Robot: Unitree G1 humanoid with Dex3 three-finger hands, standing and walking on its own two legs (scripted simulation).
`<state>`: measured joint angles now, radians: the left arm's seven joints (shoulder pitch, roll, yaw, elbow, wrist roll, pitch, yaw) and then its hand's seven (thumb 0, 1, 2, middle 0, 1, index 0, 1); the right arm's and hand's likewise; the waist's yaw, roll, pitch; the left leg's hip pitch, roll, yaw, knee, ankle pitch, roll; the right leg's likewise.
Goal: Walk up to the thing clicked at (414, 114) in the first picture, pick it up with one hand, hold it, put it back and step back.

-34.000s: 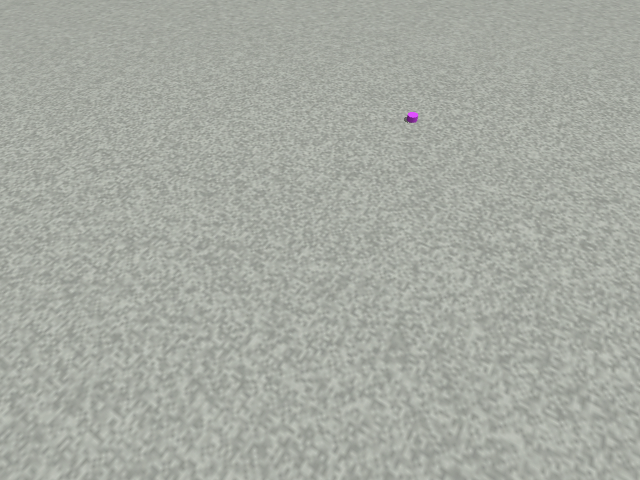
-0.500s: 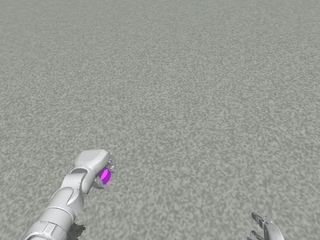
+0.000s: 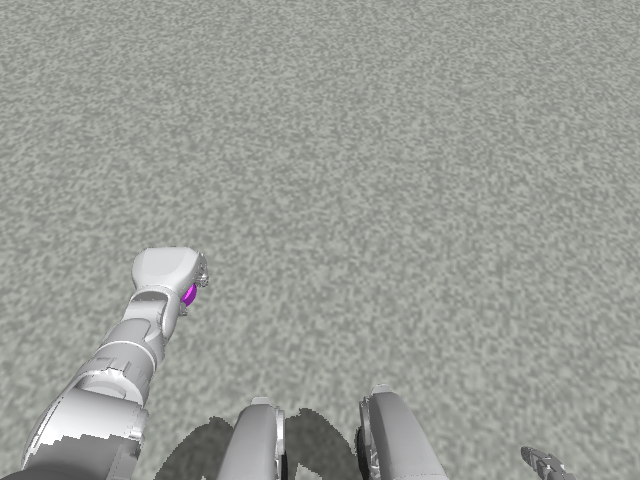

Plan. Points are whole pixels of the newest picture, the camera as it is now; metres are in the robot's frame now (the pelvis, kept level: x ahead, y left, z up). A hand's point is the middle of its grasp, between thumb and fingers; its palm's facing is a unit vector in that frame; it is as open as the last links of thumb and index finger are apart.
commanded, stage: crouch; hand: left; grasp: from above
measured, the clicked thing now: (175, 288) +0.40 +0.23 -0.14
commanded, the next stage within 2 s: lower in 1.46 s
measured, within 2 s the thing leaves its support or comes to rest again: neither
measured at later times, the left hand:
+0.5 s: hand (211, 314) +0.42 +0.21 -0.33, palm faces -0.44 +0.01 -0.90, open 6.4 cm
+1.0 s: hand (220, 319) +0.44 +0.22 -0.43, palm faces -0.45 -0.02 -0.89, open 6.4 cm
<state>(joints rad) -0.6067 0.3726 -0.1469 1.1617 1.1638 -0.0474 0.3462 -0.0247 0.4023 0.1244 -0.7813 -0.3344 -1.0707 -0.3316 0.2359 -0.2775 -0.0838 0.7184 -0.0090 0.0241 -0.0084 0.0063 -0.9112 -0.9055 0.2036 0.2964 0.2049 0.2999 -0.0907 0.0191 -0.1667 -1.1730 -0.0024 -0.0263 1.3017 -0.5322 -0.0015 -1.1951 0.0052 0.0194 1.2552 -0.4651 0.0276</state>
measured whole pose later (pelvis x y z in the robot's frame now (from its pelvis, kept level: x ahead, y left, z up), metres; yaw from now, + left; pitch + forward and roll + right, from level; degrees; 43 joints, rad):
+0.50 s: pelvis -0.03 +0.00 -0.18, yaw +0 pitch +38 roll -3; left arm -0.84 0.47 -0.03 1.30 1.20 -0.09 0.38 -0.01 0.40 0.17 -0.75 -0.36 -1.06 -0.37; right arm 0.18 -0.24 -0.03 0.73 -0.07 -0.05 0.04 0.01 -0.91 -0.90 0.21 0.30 0.21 0.30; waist -0.17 0.05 -0.20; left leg -1.94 -0.03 -0.06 1.97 -0.69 0.00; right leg -1.95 -0.01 0.00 1.91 -0.62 0.03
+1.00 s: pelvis -0.04 +0.00 -0.27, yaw -2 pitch +37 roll -5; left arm -0.98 0.58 0.01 1.45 1.23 -0.13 0.40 0.02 0.36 0.25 -0.73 -0.39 -1.06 -0.42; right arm 0.16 -0.25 0.00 0.74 -0.12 -0.05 0.10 0.00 -0.91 -0.90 0.21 0.30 0.21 0.30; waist -0.23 0.02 -0.12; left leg -2.18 -0.04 -0.08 2.25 -0.72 -0.01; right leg -2.18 0.00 -0.02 2.17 -0.63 0.04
